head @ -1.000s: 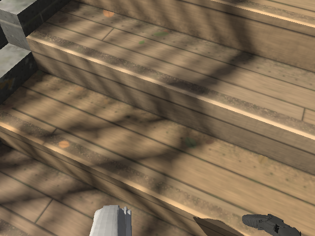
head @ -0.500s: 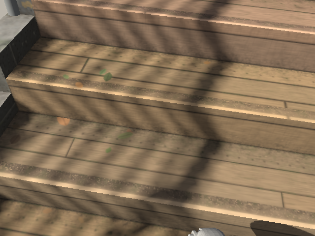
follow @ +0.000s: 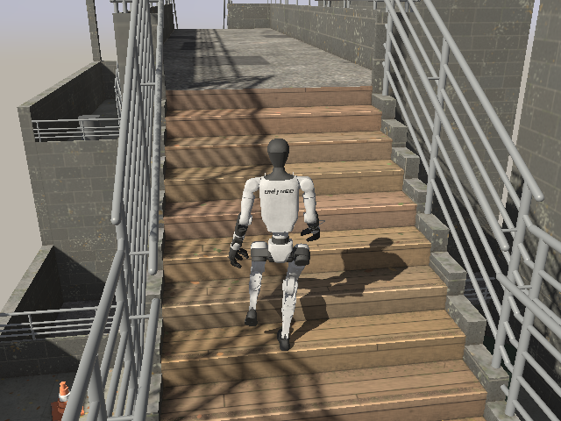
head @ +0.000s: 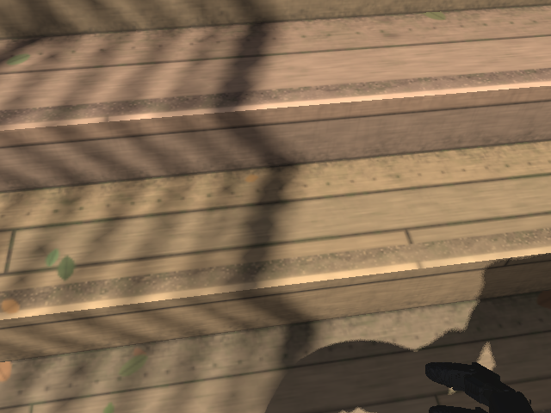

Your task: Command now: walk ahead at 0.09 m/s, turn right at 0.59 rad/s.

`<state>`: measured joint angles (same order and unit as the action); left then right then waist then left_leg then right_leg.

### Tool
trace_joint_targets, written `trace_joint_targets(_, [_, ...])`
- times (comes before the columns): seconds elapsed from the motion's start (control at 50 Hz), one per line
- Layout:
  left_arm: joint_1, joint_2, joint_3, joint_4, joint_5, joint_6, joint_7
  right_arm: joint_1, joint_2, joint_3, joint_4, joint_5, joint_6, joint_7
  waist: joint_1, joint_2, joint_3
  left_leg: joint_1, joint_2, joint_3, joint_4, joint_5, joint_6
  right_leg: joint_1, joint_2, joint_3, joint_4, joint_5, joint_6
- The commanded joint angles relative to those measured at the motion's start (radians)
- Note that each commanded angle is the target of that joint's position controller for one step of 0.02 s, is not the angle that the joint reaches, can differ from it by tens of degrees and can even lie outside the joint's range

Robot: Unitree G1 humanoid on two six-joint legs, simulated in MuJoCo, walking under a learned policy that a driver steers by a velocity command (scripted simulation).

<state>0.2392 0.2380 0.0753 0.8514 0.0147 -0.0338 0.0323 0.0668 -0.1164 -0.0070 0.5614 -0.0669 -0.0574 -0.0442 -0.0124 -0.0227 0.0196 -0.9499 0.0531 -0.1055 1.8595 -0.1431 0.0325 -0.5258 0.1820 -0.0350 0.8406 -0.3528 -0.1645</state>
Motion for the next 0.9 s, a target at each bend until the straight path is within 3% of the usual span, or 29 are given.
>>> trace_joint_targets(0.02, [0.018,0.041,0.004,-0.089,-0.015,-0.033,0.016,0.146,-0.085,-0.017,0.015,-0.007,0.023,-0.001,-0.026,0.064,-0.073,-0.065,0.018,0.094,-0.108,0.029,-0.028,0.160,-0.200,0.320,-0.236,0.720,-0.040])
trace_joint_targets(0.04, [0.061,0.053,0.009,-0.089,-0.001,-0.036,0.023,0.112,-0.066,-0.016,0.014,0.003,0.025,-0.002,0.004,0.012,-0.114,-0.121,-0.005,0.122,0.022,0.017,-0.030,0.238,-0.226,0.353,-0.225,0.841,-0.049])
trace_joint_targets(0.1, [0.155,0.112,0.033,-0.105,0.010,-0.034,0.032,-0.012,-0.048,-0.009,-0.033,0.016,0.027,-0.005,0.074,-0.047,-0.137,-0.332,-0.023,0.081,0.209,-0.075,-0.027,0.440,-0.279,0.495,-0.300,0.703,-0.071])
trace_joint_targets(0.12, [0.154,0.109,0.032,-0.113,0.012,-0.039,0.032,-0.066,-0.028,0.001,-0.057,0.017,0.028,-0.007,0.081,-0.052,-0.117,-0.391,-0.025,0.067,0.261,-0.114,-0.026,0.472,-0.294,0.519,-0.318,0.636,-0.097])
trace_joint_targets(0.18, [0.214,0.108,0.031,-0.097,0.008,-0.054,0.031,-0.203,-0.023,0.013,-0.116,-0.003,0.040,0.010,0.120,-0.037,-0.076,-0.556,-0.013,0.070,0.307,-0.219,-0.026,0.600,-0.321,0.579,-0.362,0.513,-0.126])
trace_joint_targets(0.22, [0.257,0.095,0.029,-0.073,0.004,-0.066,0.035,-0.253,-0.011,0.020,-0.140,-0.001,0.047,0.022,0.132,-0.056,-0.043,-0.600,-0.013,0.077,0.292,-0.259,-0.020,0.623,-0.328,0.594,-0.387,0.490,-0.126])
trace_joint_targets(0.28, [0.262,0.127,0.038,-0.051,-0.005,-0.049,0.048,-0.345,0.003,0.035,-0.233,0.003,0.070,0.030,0.128,-0.080,-0.009,-0.540,-0.001,0.070,0.049,-0.319,-0.024,0.581,-0.297,0.583,-0.470,0.432,-0.086])
trace_joint_targets(0.3, [0.244,0.143,0.045,-0.058,-0.007,-0.042,0.070,-0.367,0.021,0.040,-0.274,0.002,0.085,0.029,0.113,-0.108,-0.036,-0.470,0.020,0.006,0.028,-0.373,0.000,0.605,-0.346,0.594,-0.500,0.652,-0.079])
trace_joint_targets(0.32, [0.210,0.192,0.050,-0.070,-0.018,-0.026,0.070,-0.323,0.012,0.048,-0.272,0.021,0.100,0.024,0.085,-0.060,-0.066,-0.298,0.011,0.101,-0.183,-0.435,0.009,0.559,-0.348,0.524,-0.592,0.726,-0.073])
trace_joint_targets(0.34, [0.174,0.189,0.052,-0.082,-0.017,-0.013,0.060,-0.298,0.001,0.049,-0.268,0.041,0.107,0.016,0.065,-0.091,-0.061,-0.083,0.019,0.120,-0.341,-0.459,0.027,0.443,-0.326,0.471,-0.608,0.756,-0.039])
trace_joint_targets(0.36, [0.075,0.201,0.050,-0.124,-0.019,-0.006,0.043,-0.170,-0.009,0.037,-0.208,0.071,0.107,0.006,0.002,-0.127,-0.126,0.220,-0.024,0.176,-0.482,-0.521,0.055,0.335,-0.286,0.331,-0.560,1.093,0.001])
trace_joint_targets(0.38, [0.065,0.205,0.055,-0.135,-0.032,-0.007,0.034,-0.022,-0.043,0.006,-0.151,0.087,0.108,-0.003,-0.043,-0.146,-0.244,0.523,-0.077,0.202,-0.524,-0.380,0.063,0.283,-0.278,0.325,-0.495,1.444,0.038])
trace_joint_targets(0.4, [0.005,0.229,0.064,-0.141,-0.053,-0.022,0.014,0.129,-0.079,-0.017,-0.111,0.086,0.101,-0.015,-0.131,-0.180,-0.312,0.712,-0.088,0.181,-0.726,-0.224,0.051,0.283,-0.242,0.305,-0.374,1.507,0.068])
trace_joint_targets(0.42, [-0.021,0.204,0.064,-0.159,-0.051,-0.047,-0.010,0.226,-0.150,-0.049,-0.084,0.053,0.086,-0.017,-0.170,-0.083,-0.367,0.846,-0.053,0.027,-0.915,-0.217,0.062,0.236,-0.180,0.310,-0.128,1.177,0.094])
trace_joint_targets(0.44, [-0.080,0.099,0.045,-0.269,-0.063,-0.028,-0.038,0.221,-0.305,-0.082,-0.076,0.009,0.088,-0.021,-0.139,0.440,-0.422,0.902,0.319,-0.532,-1.249,0.212,0.205,-0.049,0.031,0.223,0.321,0.033,0.192])
trace_joint_targets(0.46, [0.036,0.065,0.039,-0.256,0.032,-0.023,-0.045,0.100,-0.245,-0.076,-0.095,0.043,0.090,-0.024,-0.047,0.392,-0.479,0.800,0.347,-0.741,-1.309,0.264,0.267,-0.066,0.001,0.315,0.690,-0.139,0.200])
trace_joint_targets(0.48, [0.049,0.057,0.041,-0.257,0.038,-0.008,-0.045,-0.010,-0.162,-0.050,-0.102,0.061,0.081,-0.025,0.031,0.327,-0.360,0.660,0.322,-0.644,-1.322,-0.078,0.239,-0.113,-0.045,0.284,0.759,-0.066,0.193])
trace_joint_targets(0.5, [0.037,0.054,0.036,-0.265,0.045,0.020,-0.034,-0.088,-0.091,-0.033,-0.083,0.057,0.082,-0.032,0.083,0.280,-0.196,0.532,0.274,-0.466,-1.291,-0.360,0.183,-0.175,-0.099,0.192,0.741,0.021,0.193])
trace_joint_targets(0.52, [0.008,0.039,0.026,-0.263,0.056,0.040,-0.028,-0.112,-0.022,-0.019,-0.051,0.069,0.082,-0.036,0.102,0.218,-0.083,0.396,0.197,-0.322,-1.194,-0.482,0.143,-0.186,-0.127,0.189,0.738,0.126,0.173])
trace_joint_targets(0.54, [0.025,0.033,0.022,-0.257,0.058,0.060,-0.029,-0.102,-0.012,-0.015,-0.033,0.061,0.079,-0.037,0.110,0.152,-0.039,0.319,0.160,-0.194,-1.150,-0.486,0.129,-0.163,-0.115,0.173,0.760,0.184,0.164])
trace_joint_targets(0.56, [0.028,0.031,0.019,-0.255,0.049,0.074,-0.027,-0.084,-0.027,-0.019,-0.014,0.050,0.072,-0.032,0.111,0.104,-0.028,0.284,0.154,-0.117,-1.139,-0.450,0.125,-0.147,-0.096,0.148,0.785,0.240,0.152])
trace_joint_targets(0.6, [-0.001,0.034,0.015,-0.274,0.032,0.081,-0.020,-0.041,-0.076,-0.036,0.016,0.048,0.048,-0.019,0.103,0.094,-0.005,0.282,0.200,-0.087,-1.201,-0.391,0.137,-0.175,-0.080,0.123,0.817,0.270,0.139])
trace_joint_targets(0.62, [-0.029,0.035,0.016,-0.298,0.038,0.087,-0.006,-0.020,-0.118,-0.051,0.015,0.043,0.029,-0.016,0.097,0.122,-0.002,0.312,0.235,-0.102,-1.222,-0.419,0.143,-0.209,-0.083,0.113,0.868,0.264,0.136])
trace_joint_targets(0.66, [-0.049,0.054,0.020,-0.306,0.050,0.090,0.007,-0.026,-0.095,-0.043,0.000,0.042,0.025,-0.025,0.086,0.130,-0.007,0.345,0.269,-0.088,-1.223,-0.433,0.135,-0.266,-0.094,0.080,0.943,0.289,0.162])
trace_joint_targets(0.7, [-0.132,0.044,0.015,-0.338,0.054,0.091,0.013,0.028,-0.117,-0.045,0.000,0.043,0.024,-0.044,0.054,0.101,-0.010,0.411,0.294,-0.083,-1.228,-0.397,0.135,-0.331,-0.105,0.083,0.951,0.307,0.175])
trace_joint_targets(0.72, [-0.155,0.039,0.013,-0.343,0.058,0.088,0.015,0.067,-0.122,-0.049,0.008,0.033,0.019,-0.045,0.033,0.108,-0.031,0.472,0.307,-0.105,-1.248,-0.461,0.134,-0.367,-0.116,0.089,0.926,0.325,0.179])
trace_joint_targets(0.76, [-0.198,0.042,0.017,-0.358,0.051,0.085,0.003,0.136,-0.168,-0.066,0.028,0.032,0.000,-0.036,-0.004,0.130,-0.063,0.597,0.340,-0.152,-1.287,-0.618,0.127,-0.427,-0.130,0.104,0.871,0.314,0.173])
trace_joint_targets(0.8, [-0.240,0.042,0.020,-0.372,0.060,0.086,-0.003,0.186,-0.167,-0.069,0.040,0.033,0.004,-0.039,-0.045,0.128,-0.052,0.670,0.365,-0.178,-1.309,-0.659,0.131,-0.468,-0.137,0.112,0.825,0.316,0.187])
trace_joint_targets(0.9, [-0.245,0.000,0.018,-0.373,0.046,0.079,-0.035,0.253,-0.167,-0.072,0.071,0.022,0.016,-0.034,-0.068,0.171,-0.021,0.741,0.394,-0.162,-1.366,-0.628,0.155,-0.469,-0.178,0.120,0.716,0.245,0.201])
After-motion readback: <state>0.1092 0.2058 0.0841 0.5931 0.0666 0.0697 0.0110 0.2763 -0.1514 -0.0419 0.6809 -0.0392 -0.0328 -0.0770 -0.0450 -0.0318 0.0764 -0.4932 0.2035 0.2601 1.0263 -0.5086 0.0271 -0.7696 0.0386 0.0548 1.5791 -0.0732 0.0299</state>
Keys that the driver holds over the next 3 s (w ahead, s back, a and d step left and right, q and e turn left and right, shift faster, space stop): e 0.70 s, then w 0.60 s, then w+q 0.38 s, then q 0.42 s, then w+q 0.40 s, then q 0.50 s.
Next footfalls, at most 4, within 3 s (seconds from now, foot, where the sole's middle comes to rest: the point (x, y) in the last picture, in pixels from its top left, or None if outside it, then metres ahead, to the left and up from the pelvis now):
0.40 left None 0.36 0.20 -0.56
1.10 right None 0.27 -0.09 -0.56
1.48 left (307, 382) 0.46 -0.05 -0.56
1.96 right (485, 218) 0.75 -0.43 -0.39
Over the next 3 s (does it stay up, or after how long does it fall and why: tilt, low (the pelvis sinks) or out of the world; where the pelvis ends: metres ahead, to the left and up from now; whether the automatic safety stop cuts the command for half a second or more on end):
stays up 0.94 -0.19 0.50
